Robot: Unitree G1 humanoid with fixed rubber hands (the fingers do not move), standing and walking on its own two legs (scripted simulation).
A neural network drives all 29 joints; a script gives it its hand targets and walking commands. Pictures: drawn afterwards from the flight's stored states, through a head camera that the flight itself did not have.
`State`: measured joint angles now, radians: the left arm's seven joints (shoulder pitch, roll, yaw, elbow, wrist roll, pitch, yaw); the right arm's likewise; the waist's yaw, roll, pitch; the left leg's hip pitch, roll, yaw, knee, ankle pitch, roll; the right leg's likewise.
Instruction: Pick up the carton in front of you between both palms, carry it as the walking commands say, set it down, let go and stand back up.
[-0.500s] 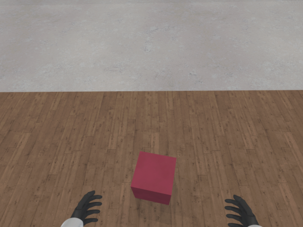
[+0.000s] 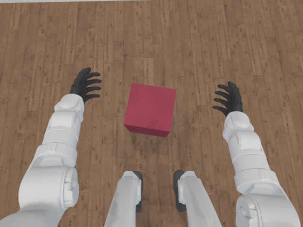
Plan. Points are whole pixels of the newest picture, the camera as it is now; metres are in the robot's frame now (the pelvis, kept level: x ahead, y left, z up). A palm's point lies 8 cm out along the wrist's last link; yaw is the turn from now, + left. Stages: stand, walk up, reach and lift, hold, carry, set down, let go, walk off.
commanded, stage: reach and lift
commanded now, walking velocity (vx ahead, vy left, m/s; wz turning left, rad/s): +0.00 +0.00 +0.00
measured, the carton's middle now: (150, 112) +0.51 +0.02 -0.55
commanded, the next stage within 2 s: none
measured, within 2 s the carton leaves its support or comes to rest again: neither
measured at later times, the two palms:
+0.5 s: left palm (94, 73) +0.56 +0.20 -0.17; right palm (212, 91) +0.49 -0.17 -0.17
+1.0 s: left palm (110, 101) +0.54 +0.20 -0.41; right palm (194, 111) +0.49 -0.17 -0.41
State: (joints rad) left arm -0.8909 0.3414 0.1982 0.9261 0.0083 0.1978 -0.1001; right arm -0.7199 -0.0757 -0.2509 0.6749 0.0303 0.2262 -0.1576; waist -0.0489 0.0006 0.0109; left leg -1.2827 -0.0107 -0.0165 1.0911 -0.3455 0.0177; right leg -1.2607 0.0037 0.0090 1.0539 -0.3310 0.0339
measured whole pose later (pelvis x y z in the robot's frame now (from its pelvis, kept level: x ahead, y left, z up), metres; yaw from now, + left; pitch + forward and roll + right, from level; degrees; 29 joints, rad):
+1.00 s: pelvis -0.04 +0.00 -0.25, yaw -3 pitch +43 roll -5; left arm -1.56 0.55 0.03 1.18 -0.13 0.14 -0.04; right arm -1.36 -0.16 -0.29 0.90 0.14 0.16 -0.22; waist -0.05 -0.04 0.25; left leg -2.24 -0.05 -0.08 2.02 -0.53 -0.01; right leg -2.19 0.07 0.01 1.96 -0.52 0.08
